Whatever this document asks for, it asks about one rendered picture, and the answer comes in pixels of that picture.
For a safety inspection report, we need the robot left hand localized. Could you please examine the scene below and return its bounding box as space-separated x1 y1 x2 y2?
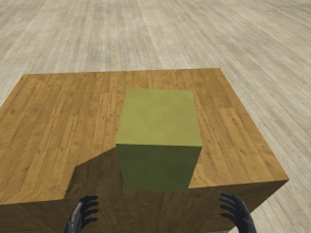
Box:
64 195 99 233

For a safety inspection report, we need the carton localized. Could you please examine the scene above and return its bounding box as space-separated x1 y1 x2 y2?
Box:
116 88 203 191

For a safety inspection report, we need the pedestal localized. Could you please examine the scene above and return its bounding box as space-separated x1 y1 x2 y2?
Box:
0 68 290 233

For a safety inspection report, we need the robot right hand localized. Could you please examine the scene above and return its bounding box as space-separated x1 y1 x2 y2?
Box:
220 192 258 233

